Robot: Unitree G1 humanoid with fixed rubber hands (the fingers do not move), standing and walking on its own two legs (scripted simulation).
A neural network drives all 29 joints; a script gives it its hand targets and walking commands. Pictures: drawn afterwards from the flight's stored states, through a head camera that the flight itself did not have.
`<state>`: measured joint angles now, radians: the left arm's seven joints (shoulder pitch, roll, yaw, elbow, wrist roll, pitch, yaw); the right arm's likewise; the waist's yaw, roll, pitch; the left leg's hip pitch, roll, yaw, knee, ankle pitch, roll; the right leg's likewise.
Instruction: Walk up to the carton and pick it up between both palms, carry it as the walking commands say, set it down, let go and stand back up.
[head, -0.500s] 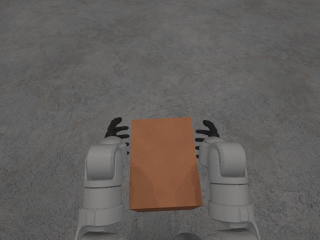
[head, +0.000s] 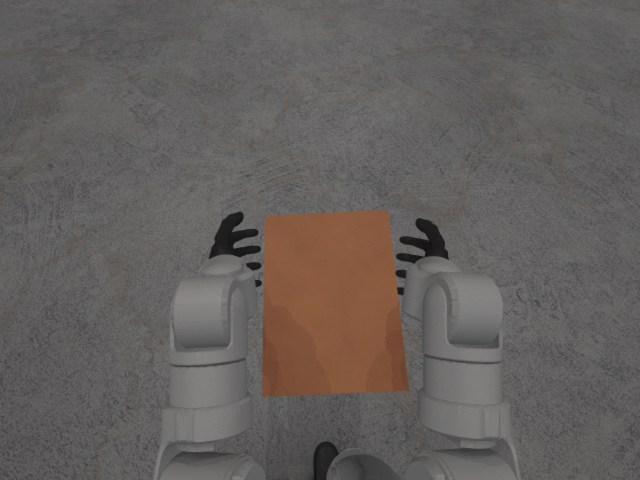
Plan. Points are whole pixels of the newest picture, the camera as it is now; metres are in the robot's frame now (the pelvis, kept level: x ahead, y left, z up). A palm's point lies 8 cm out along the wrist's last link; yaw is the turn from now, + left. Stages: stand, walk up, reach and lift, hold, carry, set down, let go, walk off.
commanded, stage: carry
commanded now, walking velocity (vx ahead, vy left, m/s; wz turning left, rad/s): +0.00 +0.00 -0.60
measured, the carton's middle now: (330, 310) +0.34 -0.01 -0.03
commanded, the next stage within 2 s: none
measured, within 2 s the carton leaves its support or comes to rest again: neither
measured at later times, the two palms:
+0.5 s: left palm (337, 340) +0.25 -0.01 +0.09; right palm (577, 448) +0.15 -0.22 +0.09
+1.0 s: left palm (445, 451) +0.15 -0.10 +0.10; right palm out of the picture -0.01 -0.27 +0.08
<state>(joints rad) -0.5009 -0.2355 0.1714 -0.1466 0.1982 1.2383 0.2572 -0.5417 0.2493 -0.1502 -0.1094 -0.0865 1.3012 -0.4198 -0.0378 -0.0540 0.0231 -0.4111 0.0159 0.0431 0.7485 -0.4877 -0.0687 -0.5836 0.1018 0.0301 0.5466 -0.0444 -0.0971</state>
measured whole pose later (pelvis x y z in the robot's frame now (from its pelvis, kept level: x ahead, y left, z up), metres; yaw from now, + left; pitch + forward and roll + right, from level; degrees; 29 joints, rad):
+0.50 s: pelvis -0.09 +0.01 +0.00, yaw -19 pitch +2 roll +0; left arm -0.52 -0.24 0.16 -0.04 0.20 1.27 0.27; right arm -0.49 0.23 -0.16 -0.09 -0.08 1.35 -0.41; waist -0.07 -0.02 0.01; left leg -0.48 0.06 0.11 0.87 -0.47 -0.08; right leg -0.53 0.07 0.05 0.64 -0.14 -0.03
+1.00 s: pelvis -0.17 +0.02 +0.00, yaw -37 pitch +3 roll +1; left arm -0.53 -0.25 0.14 -0.04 0.18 1.26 0.30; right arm -0.47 0.22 -0.17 -0.11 -0.10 1.34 -0.38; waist -0.03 0.01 -0.01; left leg -0.54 0.10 0.12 0.95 -0.49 -0.09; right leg -0.48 0.04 0.01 0.70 -0.28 -0.04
